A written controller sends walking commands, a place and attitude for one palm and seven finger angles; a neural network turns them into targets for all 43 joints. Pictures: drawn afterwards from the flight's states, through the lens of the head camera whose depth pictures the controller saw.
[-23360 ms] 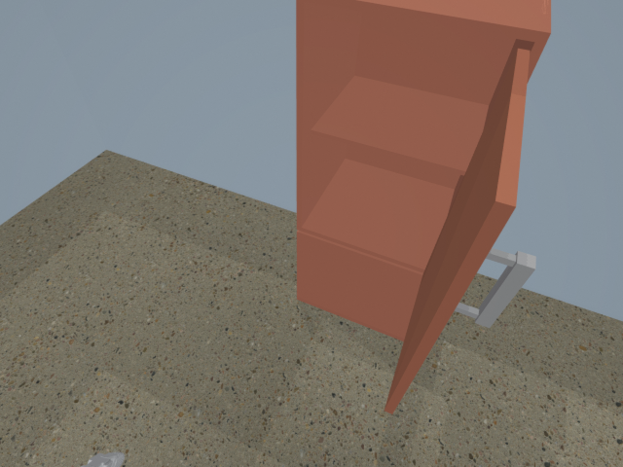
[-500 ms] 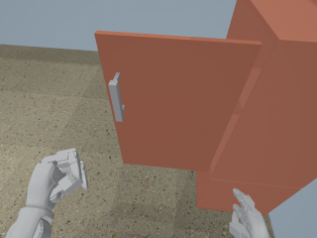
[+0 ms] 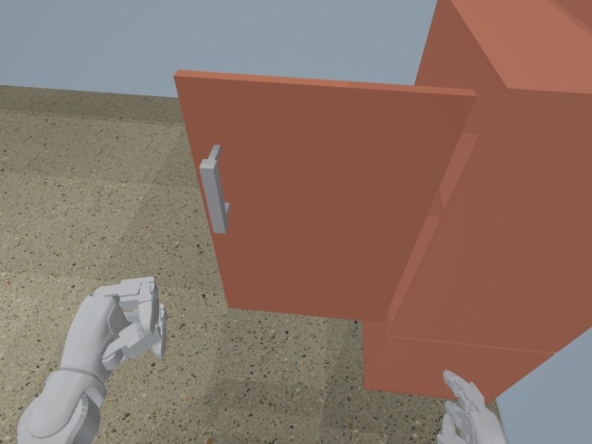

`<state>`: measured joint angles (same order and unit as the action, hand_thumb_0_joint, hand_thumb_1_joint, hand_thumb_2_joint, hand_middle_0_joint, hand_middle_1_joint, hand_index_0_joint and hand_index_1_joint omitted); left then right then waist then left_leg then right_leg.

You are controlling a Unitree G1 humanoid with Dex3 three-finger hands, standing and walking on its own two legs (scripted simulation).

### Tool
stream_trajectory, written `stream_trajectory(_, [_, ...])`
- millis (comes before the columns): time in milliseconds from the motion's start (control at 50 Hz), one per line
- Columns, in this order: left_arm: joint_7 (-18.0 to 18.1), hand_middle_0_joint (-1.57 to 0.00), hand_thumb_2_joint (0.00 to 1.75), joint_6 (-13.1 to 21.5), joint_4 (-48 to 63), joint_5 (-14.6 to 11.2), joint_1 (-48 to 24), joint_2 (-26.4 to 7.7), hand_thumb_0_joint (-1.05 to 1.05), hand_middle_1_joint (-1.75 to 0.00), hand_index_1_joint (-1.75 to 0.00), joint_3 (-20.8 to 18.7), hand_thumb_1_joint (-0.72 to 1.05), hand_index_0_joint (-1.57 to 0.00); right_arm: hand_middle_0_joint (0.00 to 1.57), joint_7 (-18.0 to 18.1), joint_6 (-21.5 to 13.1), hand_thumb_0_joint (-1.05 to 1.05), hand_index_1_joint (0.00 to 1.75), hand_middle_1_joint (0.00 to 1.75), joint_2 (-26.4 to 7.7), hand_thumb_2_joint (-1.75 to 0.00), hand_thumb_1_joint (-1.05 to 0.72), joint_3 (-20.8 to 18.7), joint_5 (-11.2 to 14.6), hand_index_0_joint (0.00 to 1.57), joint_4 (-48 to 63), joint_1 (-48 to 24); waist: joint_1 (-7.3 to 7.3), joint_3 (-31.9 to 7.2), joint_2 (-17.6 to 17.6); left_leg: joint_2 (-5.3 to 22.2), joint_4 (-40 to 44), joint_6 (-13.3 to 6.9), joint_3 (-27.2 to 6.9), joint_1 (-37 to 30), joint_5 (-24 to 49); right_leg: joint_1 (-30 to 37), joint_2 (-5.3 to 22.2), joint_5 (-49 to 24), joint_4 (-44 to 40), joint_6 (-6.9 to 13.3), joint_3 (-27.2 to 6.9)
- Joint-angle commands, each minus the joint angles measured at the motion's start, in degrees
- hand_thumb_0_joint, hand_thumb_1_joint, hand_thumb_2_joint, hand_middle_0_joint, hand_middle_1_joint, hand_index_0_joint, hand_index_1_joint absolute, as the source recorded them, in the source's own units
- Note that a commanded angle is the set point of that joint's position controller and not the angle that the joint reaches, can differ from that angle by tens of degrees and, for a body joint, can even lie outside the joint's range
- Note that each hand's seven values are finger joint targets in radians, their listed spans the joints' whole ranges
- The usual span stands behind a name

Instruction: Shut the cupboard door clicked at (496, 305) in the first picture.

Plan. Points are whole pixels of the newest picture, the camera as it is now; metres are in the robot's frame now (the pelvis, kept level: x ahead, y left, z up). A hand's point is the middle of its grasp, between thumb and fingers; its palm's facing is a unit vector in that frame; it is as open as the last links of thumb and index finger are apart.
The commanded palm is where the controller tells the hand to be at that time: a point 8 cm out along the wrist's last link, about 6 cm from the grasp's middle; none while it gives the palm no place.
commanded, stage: raise the hand and make a fist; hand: left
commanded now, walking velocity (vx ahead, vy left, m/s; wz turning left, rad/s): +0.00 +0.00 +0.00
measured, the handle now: (218, 190) +0.46 +0.17 +0.10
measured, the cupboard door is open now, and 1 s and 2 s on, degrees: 90 90 90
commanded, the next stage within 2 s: bring the fist close to the handle in 0.10 s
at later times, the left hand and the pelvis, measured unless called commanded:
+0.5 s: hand (177, 293) +0.26 +0.17 +0.11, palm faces +0.03 -1.00 -0.06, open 3.1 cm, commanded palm +0.24 +0.22 +0.10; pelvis +0.00 -0.04 +0.00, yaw +1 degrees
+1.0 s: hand (202, 257) +0.33 +0.16 +0.10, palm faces -0.02 -1.00 -0.01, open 3.1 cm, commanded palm +0.31 +0.20 +0.10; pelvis +0.01 -0.02 +0.00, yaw +0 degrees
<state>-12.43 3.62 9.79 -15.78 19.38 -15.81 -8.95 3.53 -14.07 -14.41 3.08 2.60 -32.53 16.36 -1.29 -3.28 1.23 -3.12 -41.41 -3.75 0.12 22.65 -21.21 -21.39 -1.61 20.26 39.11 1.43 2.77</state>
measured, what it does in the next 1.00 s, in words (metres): stands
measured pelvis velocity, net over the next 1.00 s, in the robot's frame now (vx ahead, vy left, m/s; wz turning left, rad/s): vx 0.01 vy -0.02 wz -0.01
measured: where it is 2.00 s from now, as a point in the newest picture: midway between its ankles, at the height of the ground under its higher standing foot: outside the picture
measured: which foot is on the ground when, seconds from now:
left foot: down 0.00-1.00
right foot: down 0.00-1.00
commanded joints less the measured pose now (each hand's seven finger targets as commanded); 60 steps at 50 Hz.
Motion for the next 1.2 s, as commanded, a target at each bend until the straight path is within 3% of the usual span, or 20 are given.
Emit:
stream_trajectory(0, [2.24, -1.30, 0.90, 10.05, 14.85, -1.41, -10.18, -6.97, 0.00, -1.50, -1.50, -6.64, 0.90, -1.30, 0.20, -0.07, -3.98, 0.00, 0.30, 0.30, -6.19, -0.90, -0.90, -2.64, -0.13, 0.20, 8.44, -6.01, -0.18, -7.25, 4.58, 3.14, 7.52, 4.11, -5.09, -4.79, 13.71, 0.34, 0.23, -10.40, -3.68, 0.84, 0.87])
stream_trajectory(100, [-1.46, -1.30, 0.90, 6.28, 8.21, -0.89, -6.37, -4.12, 0.00, -1.50, -1.50, -1.62, 0.90, -1.30, 0.20, 0.09, -3.80, 0.00, 0.30, 0.30, -7.25, -0.90, -0.90, -3.18, 0.74, 0.20, 8.47, -5.77, 0.84, -4.17, 1.89, 2.68, 7.04, 2.48, -4.32, -1.21, 7.81, 0.01, 0.88, -7.21, -5.82, 0.34, -0.57])
stream_trajectory(200, [-1.52, -1.30, 0.90, 4.62, 12.02, -1.31, -9.91, -7.91, 0.00, -1.50, -1.50, -4.97, 0.90, -1.30, 0.20, 0.81, -3.56, 0.00, 0.30, 0.30, -7.17, -0.90, -0.90, -3.08, 0.61, 0.20, 9.72, -6.71, 0.45, -5.95, -0.20, 2.20, 6.29, 1.70, -3.79, -0.94, 8.03, 1.57, 1.42, -6.61, -6.62, -0.13, -1.92])
stream_trajectory(220, [-0.48, -1.30, 0.90, 5.36, 12.49, -1.54, -12.75, -10.92, 0.00, -1.50, -1.50, -7.79, 0.90, -1.30, 0.20, 1.11, -3.39, 0.00, 0.30, 0.30, -7.36, -0.90, -0.90, -3.00, 0.33, 0.20, 9.15, -6.57, 0.49, -5.28, -0.62, 2.22, 5.76, 1.63, -3.76, -0.22, 7.79, 1.58, 1.39, -5.84, -6.87, -0.13, -2.66])
stream_trajectory(260, [1.10, -1.30, 0.90, 7.72, 11.91, -1.40, -19.36, -10.56, 0.00, -1.50, -1.50, -8.15, 0.90, -1.30, 0.20, 1.25, -3.43, 0.00, 0.30, 0.30, -6.69, -0.90, -0.90, -2.65, 0.32, 0.20, 8.39, -7.28, 1.32, -4.89, 0.18, 2.17, 5.66, 1.58, -3.58, -0.17, 6.66, 0.69, 1.57, -3.33, -7.24, -0.25, -3.19])
stream_trajectory(340, [1.49, -1.30, 0.90, 10.31, 5.86, -1.58, -20.86, -9.87, 0.00, -1.50, -1.50, -8.22, 0.90, -1.30, 0.20, 0.97, -3.71, 0.00, 0.30, 0.30, -6.50, -0.90, -0.90, -2.63, 0.51, 0.20, 6.79, -6.98, 1.43, -6.67, 0.83, 2.00, 4.60, 1.69, -2.87, 0.29, 7.26, 1.74, 1.97, -4.52, -6.94, -0.39, -4.40])
stream_trajectory(400, [-1.31, -1.30, 0.90, 8.43, -0.54, -1.54, -20.74, -8.24, 0.00, -1.50, -1.50, -5.23, 0.90, -1.30, 0.20, 0.91, -3.65, 0.00, 0.30, 0.30, -7.08, -0.90, -0.90, -2.82, 1.14, 0.20, 6.34, -6.57, 1.55, -6.66, 1.53, 1.82, 4.14, 1.69, -2.25, 1.01, 7.94, 2.35, 2.63, -6.78, -7.56, -0.76, -5.64])
stream_trajectory(440, [-3.33, -1.30, 0.90, 5.88, -4.99, -1.66, -22.25, -8.40, 0.00, -1.50, -1.50, -4.29, 0.90, -1.30, 0.20, 1.10, -3.23, 0.00, 0.30, 0.30, -7.67, -0.90, -0.90, -2.85, 1.38, 0.20, 6.24, -6.25, 1.96, -5.55, -1.27, 1.88, 3.50, 1.62, -2.27, 2.89, 7.54, 2.76, 3.56, -6.95, -8.41, -1.52, -7.35])
stream_trajectory(520, [-3.92, -1.30, 0.90, 4.25, -4.65, -2.50, -25.50, -11.81, 0.00, -1.50, -1.50, -8.15, 0.90, -1.30, 0.20, 1.34, -2.62, 0.00, 0.30, 0.30, -7.95, -0.90, -0.90, -3.15, 1.33, 0.20, 7.55, -6.95, 0.57, -8.51, -4.29, 1.89, 3.08, 1.62, -2.25, 3.23, 9.28, 5.79, 4.62, -10.76, -7.98, -2.59, -8.80])
stream_trajectory(540, [-3.40, -1.30, 0.90, 4.80, -3.40, -2.53, -27.41, -12.40, 0.00, -1.50, -1.50, -9.23, 0.90, -1.30, 0.20, 1.35, -2.56, 0.00, 0.30, 0.30, -7.61, -0.90, -0.90, -3.16, 1.23, 0.20, 7.49, -7.20, 0.44, -10.52, -2.67, 1.80, 3.10, 1.67, -1.89, 2.74, 9.96, 6.74, 4.85, -12.44, -7.71, -2.67, -8.91])
stream_trajectory(660, [0.23, -1.30, 0.90, 9.95, -4.02, -1.86, -30.43, -13.02, 0.00, -1.50, -1.50, -11.60, 0.90, -1.30, 0.20, 0.64, -2.55, 0.00, 0.30, 0.30, -6.92, -0.90, -0.90, -3.22, 0.73, 0.20, 6.23, -6.70, 0.34, -12.40, -2.19, 1.90, 4.00, 1.84, -1.28, 0.94, 13.43, 7.73, 4.01, -20.16, -5.30, -2.53, -6.99])
stream_trajectory(700, [-0.11, -1.30, 0.90, 9.73, -7.21, -0.97, -29.62, -11.22, 0.00, -1.50, -1.50, -9.36, 0.90, -1.30, 0.20, 0.32, -2.24, 0.00, 0.30, 0.30, -7.10, -0.90, -0.90, -3.44, 1.02, 0.20, 5.82, -6.19, 0.74, -10.54, 0.21, 1.91, 4.51, 1.85, -0.82, 0.25, 13.16, 5.38, 3.27, -18.36, -5.33, -1.92, -5.64])
stream_trajectory(760, [-1.61, -1.30, 0.90, 7.50, -11.45, -0.60, -32.17, -9.46, 0.00, -1.50, -1.50, -6.13, 0.90, -1.30, 0.20, 0.30, -1.56, 0.00, 0.30, 0.30, -7.83, -0.90, -0.90, -3.76, 1.44, 0.20, 5.60, -5.71, 1.97, -8.47, -0.70, 2.06, 4.42, 1.67, -1.00, 0.46, 11.77, 3.23, 3.22, -15.36, -6.39, -1.96, -5.93])
stream_trajectory(820, [-2.20, -1.30, 0.90, 6.24, -11.92, -1.06, -35.80, -10.10, 0.00, -1.50, -1.50, -6.04, 0.90, -1.30, 0.20, 0.71, -1.08, 0.00, 0.30, 0.30, -8.30, -0.90, -0.90, -3.98, 1.48, 0.20, 5.96, -5.58, 2.31, -9.66, -2.92, 2.20, 4.29, 1.43, -1.48, -0.17, 11.91, 3.39, 3.00, -14.34, -6.71, -1.89, -5.74])
stream_trajectory(840, [-2.16, -1.30, 0.90, 6.45, -10.68, -1.11, -37.14, -9.89, 0.00, -1.50, -1.50, -5.92, 0.90, -1.30, 0.20, 0.74, -1.06, 0.00, 0.30, 0.30, -8.16, -0.90, -0.90, -4.04, 1.49, 0.20, 6.09, -5.62, 2.12, -10.95, -1.71, 2.19, 4.66, 1.39, -1.36, -1.22, 12.78, 3.54, 2.72, -15.31, -6.32, -1.56, -4.97])
stream_trajectory(940, [1.41, -1.30, 0.90, 10.08, -6.24, -0.20, -42.11, -10.25, 0.00, -1.50, -1.50, -6.25, 0.90, -1.30, 0.20, 0.53, -1.38, 0.00, 0.30, 0.30, -7.42, -0.90, -0.90, -3.91, 0.85, 0.20, 5.55, -5.54, 1.76, -15.79, 1.73, 2.64, 5.23, 1.76, -2.16, -6.10, 17.68, 3.26, 1.58, -17.86, -3.97, -0.37, -2.47])
stream_trajectory(980, [2.77, -1.30, 0.90, 10.56, -8.39, 0.69, -42.59, -8.23, 0.00, -1.50, -1.50, -4.60, 0.90, -1.30, 0.20, 0.16, -1.16, 0.00, 0.30, 0.30, -7.28, -0.90, -0.90, -3.92, 0.76, 0.20, 4.82, -4.93, 2.23, -14.76, 1.03, 2.97, 5.36, 2.09, -2.57, -6.91, 19.16, 1.64, 1.30, -18.35, -3.45, -0.21, -1.63])
stream_trajectory(1100, [4.29, -1.30, 0.90, 6.74, -15.05, 2.87, -40.65, -3.55, 0.00, -1.50, -1.50, -0.26, 0.90, -1.30, 0.20, -1.22, 1.12, 0.00, 0.30, 0.30, -7.36, -0.90, -0.90, -4.09, 1.07, 0.20, 5.08, -4.33, 1.97, -12.53, 1.36, 3.37, 6.14, 2.98, -2.83, -6.79, 20.77, 0.24, 1.42, -18.15, -3.66, 0.05, -0.73])
stream_trajectory(1120, [4.83, -1.30, 0.90, 6.23, -15.85, 3.03, -40.88, -5.37, 0.00, -1.50, -1.50, -1.91, 0.90, -1.30, 0.20, -1.16, 1.64, 0.00, 0.30, 0.30, -7.76, -0.90, -0.90, -4.22, 0.94, 0.20, 5.08, -4.26, 1.89, -12.39, -0.61, 3.48, 6.07, 2.78, -2.87, -6.25, 20.43, 0.85, 1.38, -18.16, -3.85, 0.00, -0.78])
stream_trajectory(1180, [6.26, -1.30, 0.90, 6.68, -12.87, 3.25, -45.74, -3.11, 0.00, -1.50, -1.50, 0.06, 0.90, -1.30, 0.20, -1.33, 2.31, 0.00, 0.30, 0.30, -7.28, -0.90, -0.90, -4.19, 0.87, 0.20, 5.76, -4.73, 2.25, -13.78, -0.97, 3.67, 6.32, 2.94, -3.10, -7.69, 20.93, 0.63, 1.19, -17.81, -3.80, 0.04, -0.65])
